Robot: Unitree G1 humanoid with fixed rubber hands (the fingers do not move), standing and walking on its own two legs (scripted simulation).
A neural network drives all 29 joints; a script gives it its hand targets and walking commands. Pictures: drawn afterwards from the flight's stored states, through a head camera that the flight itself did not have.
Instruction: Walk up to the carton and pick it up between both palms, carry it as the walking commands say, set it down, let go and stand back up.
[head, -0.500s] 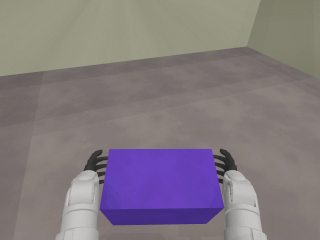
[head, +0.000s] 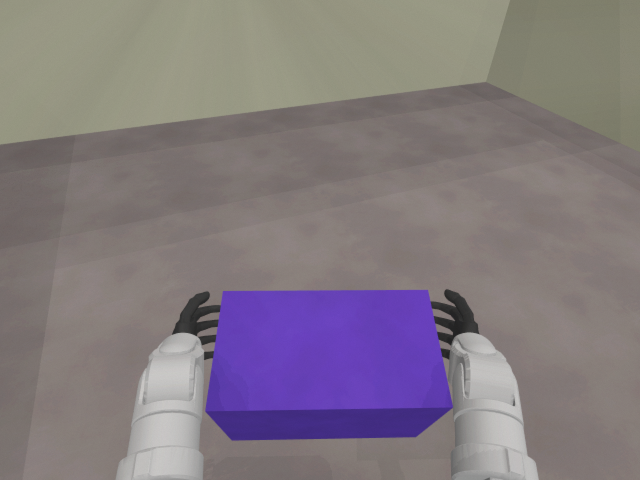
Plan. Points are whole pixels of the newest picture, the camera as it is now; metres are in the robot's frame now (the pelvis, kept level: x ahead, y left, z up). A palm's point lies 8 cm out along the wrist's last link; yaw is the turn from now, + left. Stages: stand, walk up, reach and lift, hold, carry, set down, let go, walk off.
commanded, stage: reach and lift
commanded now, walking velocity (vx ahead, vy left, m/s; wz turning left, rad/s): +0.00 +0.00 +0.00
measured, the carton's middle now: (325, 368) +0.30 -0.01 -0.03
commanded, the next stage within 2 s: hold in 0.22 s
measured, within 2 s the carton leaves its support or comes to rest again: neither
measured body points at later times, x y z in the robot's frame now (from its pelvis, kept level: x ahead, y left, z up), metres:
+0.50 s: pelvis +0.00 -0.01 +0.00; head -0.05 -0.01 +0.45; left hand +0.29 +0.18 +0.04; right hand +0.29 -0.19 +0.04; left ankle +0.01 +0.12 -0.75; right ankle +0.00 -0.13 -0.75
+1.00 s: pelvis +0.01 +0.00 +0.00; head -0.04 +0.00 +0.45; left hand +0.29 +0.18 +0.03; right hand +0.30 -0.19 +0.04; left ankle +0.01 +0.12 -0.75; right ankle +0.00 -0.13 -0.75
